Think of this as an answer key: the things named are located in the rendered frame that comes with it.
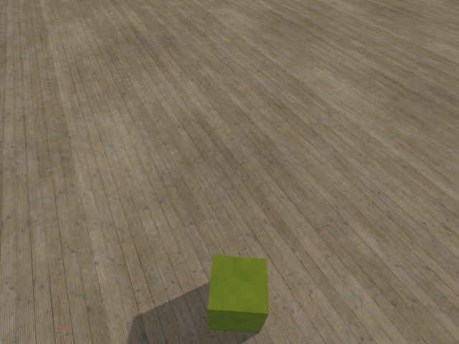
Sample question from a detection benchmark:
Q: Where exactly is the carton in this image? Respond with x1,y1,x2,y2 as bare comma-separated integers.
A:
207,255,269,333

